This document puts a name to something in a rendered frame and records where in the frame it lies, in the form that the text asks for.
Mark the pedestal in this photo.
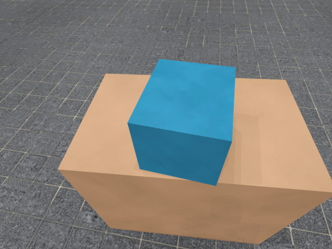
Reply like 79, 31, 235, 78
58, 74, 332, 244

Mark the carton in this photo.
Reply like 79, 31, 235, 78
128, 59, 236, 186

